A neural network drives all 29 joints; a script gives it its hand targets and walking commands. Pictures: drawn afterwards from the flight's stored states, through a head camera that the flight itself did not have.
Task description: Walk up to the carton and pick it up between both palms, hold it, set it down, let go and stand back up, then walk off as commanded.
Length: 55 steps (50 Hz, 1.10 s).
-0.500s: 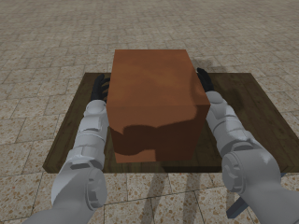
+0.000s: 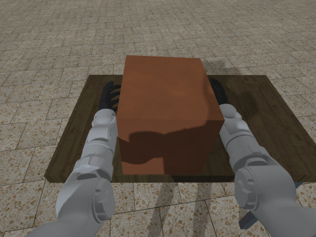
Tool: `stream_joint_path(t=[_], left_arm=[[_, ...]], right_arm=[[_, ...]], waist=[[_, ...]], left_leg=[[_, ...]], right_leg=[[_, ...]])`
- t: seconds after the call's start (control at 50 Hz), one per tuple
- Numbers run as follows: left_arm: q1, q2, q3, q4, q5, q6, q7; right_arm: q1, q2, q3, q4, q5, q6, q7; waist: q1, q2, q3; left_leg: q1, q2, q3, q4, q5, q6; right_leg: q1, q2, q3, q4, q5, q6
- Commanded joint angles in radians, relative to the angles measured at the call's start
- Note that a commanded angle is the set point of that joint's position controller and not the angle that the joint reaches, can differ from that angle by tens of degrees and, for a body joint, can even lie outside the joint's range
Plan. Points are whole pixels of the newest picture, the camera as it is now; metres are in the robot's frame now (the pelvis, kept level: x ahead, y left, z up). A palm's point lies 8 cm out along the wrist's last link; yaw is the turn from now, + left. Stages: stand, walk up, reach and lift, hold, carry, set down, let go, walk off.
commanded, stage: set down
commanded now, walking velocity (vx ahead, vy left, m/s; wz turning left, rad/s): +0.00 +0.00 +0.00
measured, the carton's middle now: (163, 114) +0.41 -0.02 +0.10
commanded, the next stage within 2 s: none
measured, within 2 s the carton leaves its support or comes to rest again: rests again in 1.04 s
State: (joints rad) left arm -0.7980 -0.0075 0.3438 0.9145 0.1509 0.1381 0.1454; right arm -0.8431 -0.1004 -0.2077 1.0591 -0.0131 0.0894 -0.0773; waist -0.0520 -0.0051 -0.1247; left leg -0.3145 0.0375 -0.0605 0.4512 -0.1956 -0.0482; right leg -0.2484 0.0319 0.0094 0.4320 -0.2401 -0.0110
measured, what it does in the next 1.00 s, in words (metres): stands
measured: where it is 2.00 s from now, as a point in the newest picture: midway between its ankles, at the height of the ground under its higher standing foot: outside the picture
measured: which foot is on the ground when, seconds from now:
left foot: down 0.00-1.00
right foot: down 0.00-1.00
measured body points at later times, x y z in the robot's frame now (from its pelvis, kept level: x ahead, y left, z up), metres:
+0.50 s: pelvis +0.00 +0.00 +0.00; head -0.01 +0.01 +0.45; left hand +0.42 +0.13 +0.10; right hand +0.40 -0.18 +0.10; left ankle +0.02 +0.15 -0.74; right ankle -0.01 -0.11 -0.74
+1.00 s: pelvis +0.00 +0.00 +0.00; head +0.00 +0.01 +0.45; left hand +0.41 +0.13 +0.08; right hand +0.40 -0.18 +0.08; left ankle +0.02 +0.15 -0.74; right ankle -0.01 -0.11 -0.74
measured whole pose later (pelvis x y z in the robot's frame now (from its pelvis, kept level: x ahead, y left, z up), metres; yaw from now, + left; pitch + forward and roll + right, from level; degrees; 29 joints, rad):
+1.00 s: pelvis +0.00 +0.00 +0.00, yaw +0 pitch +4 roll -1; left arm -0.72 -0.04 0.40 0.97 0.22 -0.03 0.12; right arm -0.74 -0.04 -0.34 1.06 -0.20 -0.06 -0.03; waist -0.05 -0.01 -0.09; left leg -0.31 0.04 -0.06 0.45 -0.20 -0.05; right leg -0.25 0.03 0.01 0.43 -0.24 -0.01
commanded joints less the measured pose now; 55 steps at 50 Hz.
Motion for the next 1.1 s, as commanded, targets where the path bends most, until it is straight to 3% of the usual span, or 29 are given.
stream_joint_path(t=[0.0,0.1,0.12,0.2,0.26,0.32,0.4,0.42,0.56,0.6,0.62,0.64,0.74,0.92,0.98,1.0,1.02,1.08], left_arm=[[-0.787,-0.640,-0.261,-0.144,0.025,-0.075,-0.132],[-0.782,-0.651,-0.272,-0.162,0.042,-0.092,-0.140],[-0.743,-0.628,-0.241,-0.116,0.054,-0.085,-0.143],[-0.766,-0.634,-0.234,-0.132,0.068,-0.103,-0.143],[-0.737,-0.632,-0.234,-0.122,0.065,-0.116,-0.146],[-0.706,-0.626,-0.229,-0.118,0.080,-0.126,-0.143],[-0.725,-0.626,-0.242,-0.130,0.066,-0.150,-0.141],[-0.701,-0.630,-0.242,-0.125,0.078,-0.149,-0.141],[-0.699,-0.636,-0.242,-0.126,0.086,-0.164,-0.143],[-0.675,-0.616,-0.212,-0.100,0.091,-0.166,-0.145],[-0.674,-0.601,-0.204,-0.085,0.088,-0.165,-0.151],[-0.685,-0.600,-0.192,-0.095,0.104,-0.169,-0.149],[-0.669,-0.587,-0.183,-0.079,0.119,-0.181,-0.145],[-0.635,-0.623,-0.228,-0.114,0.104,-0.229,-0.146],[-0.631,-0.596,-0.206,-0.080,0.119,-0.231,-0.145],[-0.605,-0.599,-0.200,-0.073,0.123,-0.230,-0.149],[-0.590,-0.594,-0.191,-0.069,0.130,-0.226,-0.150],[-0.599,-0.582,-0.193,-0.075,0.133,-0.233,-0.148]], right_arm=[[-0.749,0.615,0.084,-0.261,-0.035,-0.135,0.192],[-0.711,0.621,0.066,-0.255,-0.060,-0.154,0.194],[-0.705,0.606,0.055,-0.240,-0.069,-0.151,0.194],[-0.720,0.619,0.054,-0.258,-0.083,-0.168,0.205],[-0.709,0.613,0.035,-0.275,-0.111,-0.188,0.202],[-0.701,0.609,0.056,-0.276,-0.105,-0.201,0.207],[-0.685,0.631,0.053,-0.286,-0.129,-0.215,0.203],[-0.676,0.632,0.062,-0.287,-0.128,-0.217,0.203],[-0.631,0.622,0.027,-0.258,-0.161,-0.230,0.207],[-0.639,0.623,0.030,-0.260,-0.162,-0.233,0.210],[-0.636,0.602,0.003,-0.252,-0.176,-0.234,0.211],[-0.623,0.607,-0.004,-0.234,-0.184,-0.236,0.213],[-0.606,0.606,-0.023,-0.233,-0.212,-0.250,0.215],[-0.590,0.632,0.009,-0.278,-0.224,-0.303,0.211],[-0.558,0.616,-0.019,-0.212,-0.237,-0.302,0.218],[-0.545,0.615,-0.011,-0.230,-0.243,-0.301,0.218],[-0.544,0.611,-0.029,-0.230,-0.257,-0.303,0.218],[-0.526,0.614,-0.025,-0.213,-0.252,-0.306,0.217]], waist=[[0.026,0.023,-0.542],[0.008,0.039,-0.552],[0.017,0.027,-0.504],[0.037,0.039,-0.533],[0.015,0.015,-0.543],[0.040,0.038,-0.552],[0.023,0.005,-0.577],[0.031,0.015,-0.569],[0.010,0.027,-0.533],[0.026,0.009,-0.506],[0.014,0.003,-0.484],[0.025,0.016,-0.475],[0.022,0.027,-0.499],[0.018,0.018,-0.573],[0.013,0.017,-0.486],[0.024,0.017,-0.484],[0.012,0.016,-0.470],[0.020,0.025,-0.470]], left_leg=[[0.359,-0.023,0.090,-0.074,0.312,-0.030],[0.361,-0.028,0.093,-0.068,0.349,-0.038],[0.343,-0.025,0.094,-0.077,0.311,-0.030],[0.337,-0.028,0.101,-0.077,0.307,-0.031],[0.329,-0.027,0.107,-0.081,0.305,-0.027],[0.323,-0.027,0.113,-0.069,0.332,-0.029],[0.315,-0.025,0.117,-0.072,0.312,-0.023],[0.303,-0.029,0.118,-0.071,0.314,-0.024],[0.311,-0.023,0.119,-0.078,0.300,-0.027],[0.298,-0.023,0.122,-0.078,0.287,-0.021],[0.278,-0.025,0.127,-0.085,0.257,-0.019],[0.281,-0.025,0.132,-0.093,0.251,-0.023],[0.275,-0.027,0.135,-0.090,0.247,-0.021],[0.270,-0.026,0.135,-0.066,0.331,-0.026],[0.247,-0.023,0.140,-0.082,0.268,-0.023],[0.248,-0.021,0.141,-0.087,0.262,-0.021],[0.247,-0.027,0.140,-0.094,0.248,-0.018],[0.234,-0.023,0.144,-0.089,0.238,-0.016]], right_leg=[[0.080,0.024,-0.063,-0.103,0.442,0.055],[0.097,0.024,-0.066,-0.095,0.499,0.056],[0.092,0.018,-0.062,-0.101,0.466,0.058],[0.099,0.020,-0.063,-0.099,0.435,0.055],[0.108,0.021,-0.070,-0.098,0.455,0.058],[0.115,0.019,-0.067,-0.087,0.487,0.056],[0.123,0.019,-0.068,-0.076,0.511,0.062],[0.127,0.016,-0.068,-0.073,0.517,0.063],[0.095,0.016,-0.077,-0.084,0.463,0.057],[0.107,0.016,-0.075,-0.075,0.483,0.064],[0.106,0.015,-0.076,-0.081,0.457,0.064],[0.107,0.016,-0.074,-0.081,0.435,0.062],[0.109,0.012,-0.077,-0.079,0.440,0.062],[0.131,0.019,-0.083,-0.062,0.537,0.061],[0.098,0.018,-0.080,-0.077,0.451,0.057],[0.094,0.014,-0.081,-0.075,0.455,0.057],[0.099,0.014,-0.088,-0.083,0.440,0.059],[0.102,0.008,-0.082,-0.070,0.452,0.062]])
